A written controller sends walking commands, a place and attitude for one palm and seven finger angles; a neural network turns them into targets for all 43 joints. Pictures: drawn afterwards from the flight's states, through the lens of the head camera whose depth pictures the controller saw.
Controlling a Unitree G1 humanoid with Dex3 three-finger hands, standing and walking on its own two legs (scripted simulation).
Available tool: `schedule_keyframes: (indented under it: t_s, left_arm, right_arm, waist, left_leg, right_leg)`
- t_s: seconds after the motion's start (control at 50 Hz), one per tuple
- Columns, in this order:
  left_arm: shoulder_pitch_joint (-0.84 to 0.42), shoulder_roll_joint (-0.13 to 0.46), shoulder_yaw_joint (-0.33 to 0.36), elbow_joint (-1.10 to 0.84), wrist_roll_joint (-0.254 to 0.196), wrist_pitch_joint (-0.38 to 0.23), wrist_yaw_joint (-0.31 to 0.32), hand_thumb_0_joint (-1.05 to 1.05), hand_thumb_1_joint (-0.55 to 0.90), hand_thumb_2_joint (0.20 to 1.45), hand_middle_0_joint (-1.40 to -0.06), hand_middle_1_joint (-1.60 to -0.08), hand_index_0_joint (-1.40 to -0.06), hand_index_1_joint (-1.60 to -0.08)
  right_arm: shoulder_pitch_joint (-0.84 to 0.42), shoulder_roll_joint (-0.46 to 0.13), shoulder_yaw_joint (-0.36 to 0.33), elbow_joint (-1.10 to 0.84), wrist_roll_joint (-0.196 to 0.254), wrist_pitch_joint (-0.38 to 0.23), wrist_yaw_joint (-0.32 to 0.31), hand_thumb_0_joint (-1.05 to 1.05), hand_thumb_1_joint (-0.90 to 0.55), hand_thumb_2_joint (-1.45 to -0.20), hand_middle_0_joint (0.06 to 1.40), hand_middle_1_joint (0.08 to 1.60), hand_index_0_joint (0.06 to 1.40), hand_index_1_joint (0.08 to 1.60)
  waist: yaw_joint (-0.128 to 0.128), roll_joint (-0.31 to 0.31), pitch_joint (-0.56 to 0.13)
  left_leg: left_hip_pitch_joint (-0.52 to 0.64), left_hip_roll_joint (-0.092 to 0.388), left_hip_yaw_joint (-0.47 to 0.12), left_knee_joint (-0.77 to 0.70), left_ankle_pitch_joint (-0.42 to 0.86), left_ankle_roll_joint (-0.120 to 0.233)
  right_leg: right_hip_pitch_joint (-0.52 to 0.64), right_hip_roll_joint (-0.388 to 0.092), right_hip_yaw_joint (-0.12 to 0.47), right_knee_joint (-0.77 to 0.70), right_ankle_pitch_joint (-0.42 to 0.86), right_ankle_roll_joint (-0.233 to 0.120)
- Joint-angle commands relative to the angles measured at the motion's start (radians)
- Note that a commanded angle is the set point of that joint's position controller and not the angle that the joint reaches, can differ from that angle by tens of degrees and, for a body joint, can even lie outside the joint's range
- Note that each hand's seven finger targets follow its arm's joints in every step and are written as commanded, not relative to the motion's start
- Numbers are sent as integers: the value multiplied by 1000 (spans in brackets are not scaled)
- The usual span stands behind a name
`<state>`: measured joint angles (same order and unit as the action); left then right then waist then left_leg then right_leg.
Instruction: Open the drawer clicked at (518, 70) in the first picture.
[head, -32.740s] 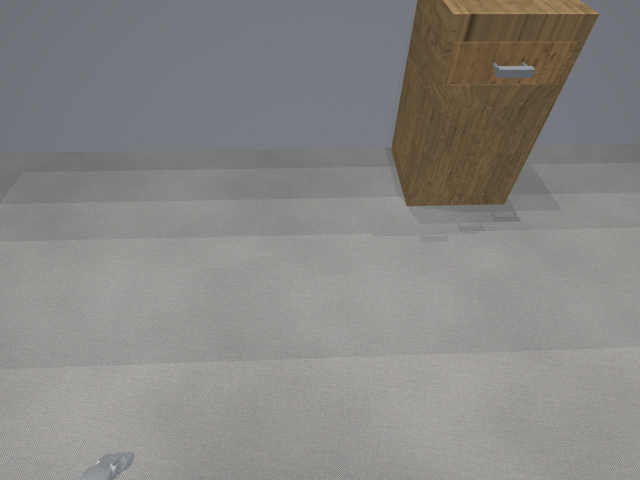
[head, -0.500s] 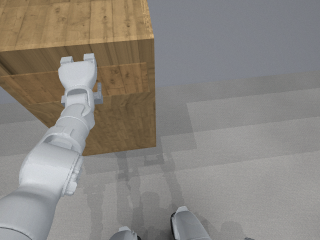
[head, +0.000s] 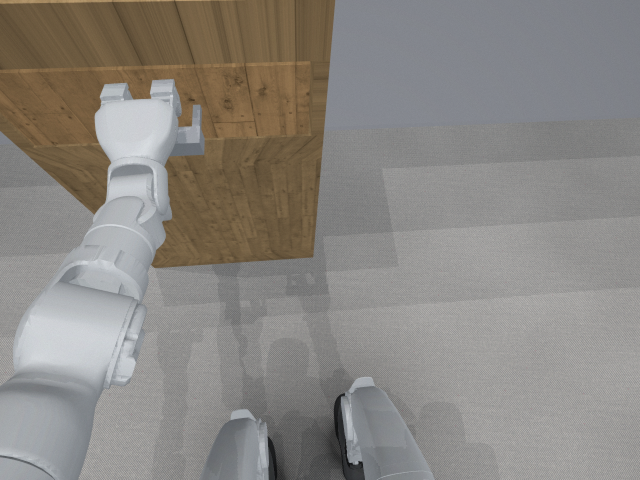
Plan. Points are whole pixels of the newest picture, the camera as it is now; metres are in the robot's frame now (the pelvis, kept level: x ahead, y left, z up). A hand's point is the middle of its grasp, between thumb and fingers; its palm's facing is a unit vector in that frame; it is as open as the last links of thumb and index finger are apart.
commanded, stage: lower the fingers behind the handle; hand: left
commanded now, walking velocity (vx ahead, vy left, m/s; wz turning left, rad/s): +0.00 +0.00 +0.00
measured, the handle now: (158, 128) +0.58 +0.15 -0.01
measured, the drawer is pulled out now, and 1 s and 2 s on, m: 0.00 0.00 0.02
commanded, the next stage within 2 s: close the thumb around the handle in 0.72 s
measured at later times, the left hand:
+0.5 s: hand (156, 167) +0.54 +0.16 -0.03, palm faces +0.03 +0.00 -1.00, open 13.9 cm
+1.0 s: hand (160, 168) +0.53 +0.16 -0.03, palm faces -0.02 -0.01 -1.00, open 13.0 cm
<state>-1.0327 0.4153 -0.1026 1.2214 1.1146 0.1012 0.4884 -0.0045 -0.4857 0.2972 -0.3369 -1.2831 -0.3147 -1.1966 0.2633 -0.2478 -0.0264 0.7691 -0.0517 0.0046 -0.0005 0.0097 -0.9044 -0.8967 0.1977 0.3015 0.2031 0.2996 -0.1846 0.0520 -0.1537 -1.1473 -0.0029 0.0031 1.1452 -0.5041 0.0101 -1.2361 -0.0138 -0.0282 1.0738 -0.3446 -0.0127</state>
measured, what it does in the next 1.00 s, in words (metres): stands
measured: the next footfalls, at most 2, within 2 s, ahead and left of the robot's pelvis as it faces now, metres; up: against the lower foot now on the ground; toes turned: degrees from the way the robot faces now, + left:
none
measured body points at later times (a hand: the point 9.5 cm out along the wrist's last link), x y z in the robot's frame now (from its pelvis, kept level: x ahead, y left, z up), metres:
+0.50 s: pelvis +0.01 +0.01 -0.02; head +0.18 +0.00 +0.40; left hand +0.53 +0.16 +0.02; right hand +0.02 -0.27 -0.15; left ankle +0.01 +0.11 -0.64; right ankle +0.07 -0.12 -0.64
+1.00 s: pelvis +0.02 +0.01 -0.01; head +0.18 +0.00 +0.42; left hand +0.53 +0.16 +0.02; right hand +0.03 -0.27 -0.14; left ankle +0.01 +0.11 -0.64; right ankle +0.07 -0.12 -0.64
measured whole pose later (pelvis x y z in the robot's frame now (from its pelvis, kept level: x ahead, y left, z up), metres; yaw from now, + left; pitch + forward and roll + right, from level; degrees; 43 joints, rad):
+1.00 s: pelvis +0.02 +0.01 -0.01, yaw -1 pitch +30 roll -1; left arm -0.87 0.39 -0.06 1.10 1.15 -0.02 0.51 0.00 -0.35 0.36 -0.31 -1.22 -0.33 -1.21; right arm 0.29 -0.25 -0.05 0.76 -0.07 0.03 0.02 0.01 -0.90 -0.90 0.20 0.30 0.20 0.30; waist -0.15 0.06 -0.18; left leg -1.13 0.00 0.02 1.19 -0.57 0.02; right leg -1.24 -0.01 -0.01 1.13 -0.41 0.00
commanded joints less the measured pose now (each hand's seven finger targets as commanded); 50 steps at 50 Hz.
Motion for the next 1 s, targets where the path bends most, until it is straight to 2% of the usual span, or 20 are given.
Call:
schedule_keyframes:
  t_s: [0.0, 0.04, 0.1, 0.2, 0.28, 0.32, 0.34, 0.38, 0.44, 0.52, 0.56, 0.64, 0.66, 0.7, 0.72, 0.76, 0.8, 0.82, 0.84, 0.98]
  left_arm:
    - [-400, 228, 39, -117, -22, 38, -61, 0, -500, 300, -300, -1200, -300, -1200]
    - [-348, 245, 52, -76, -20, 19, -96, 0, -500, 300, -300, -1200, -300, -1200]
    - [-267, 208, 26, -72, -16, -31, -129, 0, -500, 300, -300, -1200, -300, -1200]
    - [-186, 162, 24, -133, 3, -122, -120, 0, -500, 300, -300, -1200, -300, -1200]
    - [-253, 164, 49, -261, 27, -179, -62, 0, -500, 300, -300, -1200, -300, -1200]
    - [-329, 206, 84, -334, 38, -199, -9, 0, -500, 300, -300, -1200, -300, -1200]
    - [-334, 219, 96, -319, 43, -180, 15, 0, -500, 300, -300, -1200, -300, -1200]
    - [-289, 156, 68, -263, 40, -129, 47, 0, -500, 300, -300, -1200, -300, -1200]
    - [-370, 170, 72, -275, 30, -68, 72, 0, -500, 300, -300, -1200, -300, -1200]
    - [-367, 170, 51, -217, 9, 13, 46, 0, -500, 300, -300, -1200, -300, -1200]
    - [-357, 205, 64, -198, 5, 23, 21, 0, -500, 300, -300, -1200, -300, -1200]
    - [-312, 228, 85, -222, -7, -20, -32, 0, -500, 300, -300, -1200, -300, -1200]
    - [-287, 192, 56, -228, -2, -40, -40, 0, -500, 300, -300, -1200, -300, -1200]
    - [-208, 191, 70, -220, -1, -76, -49, 0, -500, 300, -300, -1200, -300, -1200]
    - [-212, 206, 81, -237, 5, -93, -47, 0, -500, 300, -300, -1200, -300, -1200]
    - [-201, 160, 54, -228, 18, -116, -32, 0, -500, 300, -300, -1200, -300, -1200]
    - [-200, 157, 65, -261, 27, -136, -5, 0, -500, 300, -300, -1200, -300, -1200]
    - [-204, 177, 89, -283, 27, -141, 9, 0, -444, 324, -304, -1206, -304, -1206]
    - [-232, 150, 71, -307, 27, -146, 18, 0, -388, 348, -308, -1212, -308, -1212]
    - [-252, 156, 83, -279, 31, -73, 80, 0, 4, 516, -336, -1254, -336, -1254]
  right_arm:
    - [194, -173, -40, -46, 9, 0, -20, 0, -900, -900, 200, 300, 200, 300]
    - [192, -178, -33, -50, 9, 2, -23, 0, -900, -900, 200, 300, 200, 300]
    - [192, -171, -30, -68, 12, -8, -32, 0, -900, -900, 200, 300, 200, 300]
    - [205, -160, -45, -90, 6, -21, -26, 0, -900, -900, 200, 300, 200, 300]
    - [216, -152, -64, -94, -3, -31, -17, 0, -900, -900, 200, 300, 200, 300]
    - [213, -155, -72, -81, -12, -38, -12, 0, -900, -900, 200, 300, 200, 300]
    - [214, -160, -75, -67, -17, -35, -6, 0, -900, -900, 200, 300, 200, 300]
    - [223, -158, -81, -60, -14, -26, 5, 0, -900, -900, 200, 300, 200, 300]
    - [217, -166, -82, -46, -13, -7, 12, 0, -900, -900, 200, 300, 200, 300]
    - [203, -168, -71, -40, -3, 15, 9, 0, -900, -900, 200, 300, 200, 300]
    - [192, -169, -60, -41, -1, 21, 2, 0, -900, -900, 200, 300, 200, 300]
    - [181, -167, -51, -57, -2, 15, -6, 0, -900, -900, 200, 300, 200, 300]
    - [181, -158, -52, -65, -3, 9, -10, 0, -900, -900, 200, 300, 200, 300]
    - [179, -157, -51, -70, -4, 4, -10, 0, -900, -900, 200, 300, 200, 300]
    - [184, -159, -51, -72, -4, 3, -11, 0, -900, -900, 200, 300, 200, 300]
    - [185, -154, -56, -72, -7, -2, -11, 0, -900, -900, 200, 300, 200, 300]
    - [188, -154, -65, -70, -12, -6, -8, 0, -900, -900, 200, 300, 200, 300]
    - [197, -156, -68, -69, -12, -6, -5, 0, -900, -900, 200, 300, 200, 300]
    - [196, -151, -74, -68, -16, -7, -1, 0, -900, -900, 200, 300, 200, 300]
    - [199, -159, -82, -40, -18, 15, 13, 0, -900, -900, 200, 300, 200, 300]
  waist:
    - [-35, 8, -532]
    - [-37, -50, -472]
    - [-39, -91, -367]
    - [-10, -53, -391]
    - [-2, 9, -509]
    - [-6, 48, -587]
    - [-3, 68, -610]
    - [-8, 72, -592]
    - [-20, 67, -645]
    - [-24, 39, -599]
    - [-19, 22, -582]
    - [-3, 9, -570]
    - [-4, 23, -555]
    - [14, -3, -522]
    - [15, -2, -516]
    - [6, -9, -472]
    - [14, 5, -499]
    - [21, 3, -541]
    - [12, 27, -560]
    - [14, 42, -602]
  left_leg:
    - [212, -27, -2, -161, 216, 29]
    - [156, -26, 4, -152, 188, 36]
    - [88, -26, 11, -138, 145, 37]
    - [93, -28, 10, -101, 169, 33]
    - [139, -24, -6, -66, 230, 26]
    - [162, -23, -14, -45, 252, 25]
    - [190, -24, -20, -44, 285, 18]
    - [227, -19, -26, -54, 327, 9]
    - [272, -17, -35, -59, 365, 5]
    - [260, -19, -26, -98, 312, 10]
    - [233, -22, -21, -106, 291, 17]
    - [223, -23, -14, -114, 283, 23]
    - [220, -24, -9, -113, 287, 25]
    - [190, -24, -2, -108, 283, 27]
    - [189, -22, -4, -108, 286, 25]
    - [181, -21, -6, -104, 281, 24]
    - [200, -21, -6, -93, 305, 22]
    - [215, -19, -11, -91, 326, 19]
    - [242, -20, -14, -86, 351, 16]
    - [291, -17, -19, -92, 412, 5]
  right_leg:
    - [514, 38, 26, -138, 178, -4]
    - [517, 39, 33, -134, 170, -3]
    - [479, 36, 35, -132, 142, -1]
    - [411, 36, 28, -81, 143, -12]
    - [376, 38, 23, -32, 170, -20]
    - [372, 37, 26, -12, 179, -19]
    - [365, 38, 17, -1, 190, -23]
    - [346, 41, 2, -14, 202, -22]
    - [364, 44, -2, -22, 224, -20]
    - [416, 43, 0, -62, 207, -13]
    - [449, 40, 9, -68, 211, -11]
    - [485, 41, 20, -69, 230, -12]
    - [481, 38, 19, -73, 238, -12]
    - [487, 39, 24, -69, 247, -14]
    - [480, 40, 24, -64, 246, -15]
    - [438, 40, 19, -65, 228, -16]
    - [426, 41, 19, -56, 237, -19]
    - [436, 42, 18, -46, 250, -21]
    - [424, 44, 14, -42, 263, -22]
    - [439, 43, 5, -46, 296, -21]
